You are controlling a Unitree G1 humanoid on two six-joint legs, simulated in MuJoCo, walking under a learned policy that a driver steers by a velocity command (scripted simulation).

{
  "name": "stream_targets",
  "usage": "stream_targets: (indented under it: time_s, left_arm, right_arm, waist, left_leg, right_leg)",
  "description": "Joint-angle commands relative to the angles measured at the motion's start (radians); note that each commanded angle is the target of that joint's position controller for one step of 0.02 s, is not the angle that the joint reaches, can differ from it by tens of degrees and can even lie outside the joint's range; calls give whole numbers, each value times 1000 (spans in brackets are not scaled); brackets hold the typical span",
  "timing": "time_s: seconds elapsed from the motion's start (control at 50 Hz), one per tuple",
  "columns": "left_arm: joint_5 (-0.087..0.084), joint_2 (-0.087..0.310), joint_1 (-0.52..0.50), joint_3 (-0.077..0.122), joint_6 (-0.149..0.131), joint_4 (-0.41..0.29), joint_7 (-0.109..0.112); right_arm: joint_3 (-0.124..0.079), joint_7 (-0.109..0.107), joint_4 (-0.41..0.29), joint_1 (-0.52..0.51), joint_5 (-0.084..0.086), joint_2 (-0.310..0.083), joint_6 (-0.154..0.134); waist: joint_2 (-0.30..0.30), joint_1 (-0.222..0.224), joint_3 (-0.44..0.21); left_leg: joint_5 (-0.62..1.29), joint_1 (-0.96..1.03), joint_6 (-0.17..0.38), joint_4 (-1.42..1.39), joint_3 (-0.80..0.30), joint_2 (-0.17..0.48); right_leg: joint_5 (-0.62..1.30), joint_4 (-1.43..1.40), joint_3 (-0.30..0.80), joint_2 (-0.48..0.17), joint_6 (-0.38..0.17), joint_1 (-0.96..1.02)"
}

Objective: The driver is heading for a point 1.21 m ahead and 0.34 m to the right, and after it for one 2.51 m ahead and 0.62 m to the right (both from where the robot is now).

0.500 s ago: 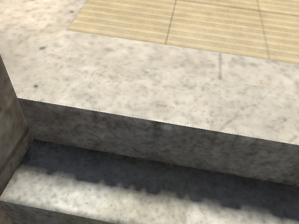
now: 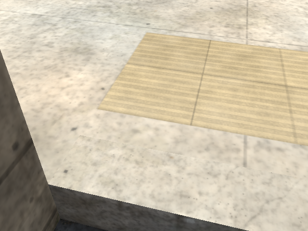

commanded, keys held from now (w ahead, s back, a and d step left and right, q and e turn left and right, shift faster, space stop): w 0.20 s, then w+e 0.80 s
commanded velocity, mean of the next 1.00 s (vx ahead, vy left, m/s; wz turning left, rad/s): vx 0.36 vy -0.02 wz -0.34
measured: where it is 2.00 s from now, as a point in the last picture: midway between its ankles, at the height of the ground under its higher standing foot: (233, 188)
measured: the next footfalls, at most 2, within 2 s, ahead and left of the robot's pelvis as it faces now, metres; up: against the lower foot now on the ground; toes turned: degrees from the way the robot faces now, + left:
left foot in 0.38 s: +0.29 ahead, +0.23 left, +0.20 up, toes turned +10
right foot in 0.90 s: +0.31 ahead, -0.11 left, +0.20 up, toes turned -21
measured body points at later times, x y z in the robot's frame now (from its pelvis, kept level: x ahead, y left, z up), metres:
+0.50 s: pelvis +0.16 +0.10 +0.11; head +0.21 +0.11 +0.56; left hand +0.19 +0.36 -0.04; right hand +0.39 -0.10 +0.03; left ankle +0.25 +0.23 -0.47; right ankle +0.05 -0.07 -0.50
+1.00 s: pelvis +0.25 +0.00 +0.23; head +0.23 -0.02 +0.68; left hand +0.37 +0.23 +0.12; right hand +0.42 -0.31 +0.19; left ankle +0.23 +0.20 -0.35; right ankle +0.27 -0.09 -0.47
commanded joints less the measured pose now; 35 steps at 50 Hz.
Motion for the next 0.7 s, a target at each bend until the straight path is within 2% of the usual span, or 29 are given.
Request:
stream_targets:
  time_s: [0.02,0.06,0.1,0.12,0.14,0.18,0.2,0.22,0.24,0.28,0.3,0.32,0.34,0.36,0.38,0.4,0.42,0.44,0.46,0.48,0.5,0.52,0.54,0.58,0.6,0.62,0.64,0.66,0.7]
  left_arm:
    - [7,-187,-13,-46,-18,60,-38]
    - [17,-123,-16,-33,-16,57,-41]
    - [16,-76,-26,-23,-38,40,-31]
    - [10,-59,42,-20,-45,65,-32]
    - [13,-35,99,-15,-42,74,-30]
    - [16,-14,171,-2,-38,83,-25]
    - [17,-2,215,5,-40,87,-16]
    - [21,-31,243,1,-38,107,5]
    - [17,-44,274,-1,-37,114,22]
    - [-3,-23,318,9,-40,109,42]
    - [12,-71,353,8,-23,115,59]
    - [-30,-47,367,30,-20,100,68]
    - [-41,-34,155,46,12,23,64]
    - [-97,41,187,81,31,22,80]
    - [-36,136,167,106,11,-56,45]
    - [-90,164,207,127,16,-36,44]
    - [-91,198,43,124,4,-110,41]
    - [-86,73,25,108,-65,-160,-23]
    - [-138,-2,42,93,-72,-136,-7]
    - [-149,-38,-106,85,-16,-189,37]
    - [-89,-60,-131,76,44,-212,58]
    - [-30,-46,-122,65,79,-241,42]
    - [-24,-60,-84,57,100,-234,25]
    - [-48,-31,-41,53,119,-273,12]
    - [-64,-30,-51,44,124,-307,-15]
    - [-66,22,27,59,131,-311,-20]
    - [-109,19,51,58,96,-355,-25]
    - [-102,68,61,75,89,-342,-20]
    - [-82,112,33,99,86,-358,23]
  right_arm:
    - [69,25,-124,15,18,152,-23]
    - [66,7,-95,50,28,120,-13]
    - [58,-31,-103,-1,18,93,5]
    - [53,-45,-86,-16,8,83,7]
    - [58,-62,-81,-19,0,111,7]
    - [58,-87,-98,-102,-2,114,11]
    - [61,-92,-113,-164,-9,121,9]
    - [50,-92,-138,-222,-2,78,12]
    - [54,-87,-165,-308,-8,69,13]
    - [71,-90,-210,-364,9,109,8]
    - [81,-71,-243,-440,7,143,10]
    - [86,-56,-259,-460,16,130,6]
    - [63,-60,-254,-439,-2,95,15]
    - [71,-49,-298,-451,-33,118,5]
    - [48,-69,-267,-416,13,96,36]
    - [-12,-84,-279,-185,-10,-7,34]
    - [-79,-121,-201,122,-8,-191,59]
    - [-82,-121,-181,93,-4,-210,59]
    - [-66,-120,-233,66,-78,-182,48]
    - [-74,-113,-247,78,-60,-131,41]
    - [-53,-145,-218,16,-33,-37,46]
    - [-39,-177,-209,-10,-19,-1,49]
    - [-34,-186,-188,-50,-31,26,45]
    - [-34,-192,-169,-52,-9,35,29]
    - [-41,-203,-132,43,-16,3,24]
    - [-43,-201,-154,-34,0,10,21]
    - [-52,-148,-198,-183,2,-61,2]
    - [-48,-121,-233,-238,1,-54,10]
    - [-51,-87,-240,-233,-14,-57,27]
  waist:
    - [16,-145,224]
    - [26,-162,238]
    - [11,-153,237]
    - [-13,-122,220]
    - [-45,-94,220]
    - [-74,-36,226]
    - [-104,-4,230]
    - [-127,18,240]
    - [-124,52,230]
    - [-179,85,243]
    - [-220,102,269]
    - [-199,119,271]
    - [-146,82,327]
    - [-212,47,169]
    - [-143,75,132]
    - [-214,-93,-67]
    - [-32,-279,-285]
    - [434,-162,-402]
    - [431,-151,-481]
    - [270,-179,-282]
    - [196,-140,-71]
    - [138,-96,50]
    - [57,-46,127]
    - [37,9,186]
    - [29,14,175]
    - [21,72,180]
    - [133,187,136]
    - [59,199,130]
    - [60,190,159]
  left_leg:
    - [-54,-428,-10,240,-100,32]
    - [13,-434,-74,209,-49,38]
    - [128,-396,-124,172,-10,39]
    - [155,-430,-151,211,23,43]
    - [127,-487,-164,287,33,55]
    - [88,-620,-191,298,20,93]
    - [64,-685,-196,244,32,112]
    - [53,-693,-223,173,82,171]
    - [48,-736,-246,170,147,201]
    - [-69,-829,-268,200,124,254]
    - [-168,-920,-274,235,131,281]
    - [-240,-940,-288,69,143,318]
    - [-295,-635,-299,-261,138,307]
    - [-308,-328,-244,-543,215,293]
    - [-427,36,-250,-704,405,155]
    - [-471,467,-169,-846,201,194]
    - [-467,901,-83,-1173,-147,381]
    - [265,967,72,-1143,-341,487]
    - [142,873,46,-1180,-479,544]
    - [-58,673,-10,-1217,-385,560]
    - [-106,519,-43,-1164,-245,552]
    - [-145,416,-42,-1144,-193,557]
    - [-287,300,-47,-1136,-162,568]
    - [-294,262,-69,-1166,-98,566]
    - [-512,325,-57,-1249,-110,582]
    - [-432,288,-104,-1234,-8,553]
    - [-767,208,-155,-1319,48,553]
    - [-729,174,-155,-1341,151,523]
    - [-593,218,-136,-1376,263,493]
  right_leg:
    - [-1,-586,371,-179,-56,28]
    - [86,-616,243,-173,-81,-49]
    - [87,-643,182,-166,-100,-148]
    - [59,-645,205,-190,-123,-87]
    - [60,-651,234,-214,-141,-25]
    - [77,-661,290,-258,-152,155]
    - [84,-673,313,-274,-149,252]
    - [144,-680,325,-285,-142,317]
    - [169,-708,354,-305,-154,385]
    - [176,-746,436,-368,-167,486]
    - [255,-747,423,-368,-152,557]
    - [180,-768,412,-360,-128,606]
    - [964,-615,263,-272,-50,497]
    - [1079,-626,177,-222,-49,384]
    - [1458,-739,213,-270,-75,217]
    - [1668,-419,226,-147,11,170]
    - [1188,-57,141,-33,135,-30]
    - [108,346,336,57,164,-131]
    - [88,648,453,112,163,-211]
    - [97,697,329,90,134,-284]
    - [159,726,238,57,119,-343]
    - [208,915,184,52,94,-362]
    - [227,1055,163,34,89,-360]
    - [270,1209,191,29,83,-372]
    - [327,1333,197,21,65,-442]
    - [333,1258,230,-5,75,-357]
    - [416,1052,218,-64,51,-311]
    - [477,1023,139,-19,50,-216]
    - [486,911,84,-15,83,-176]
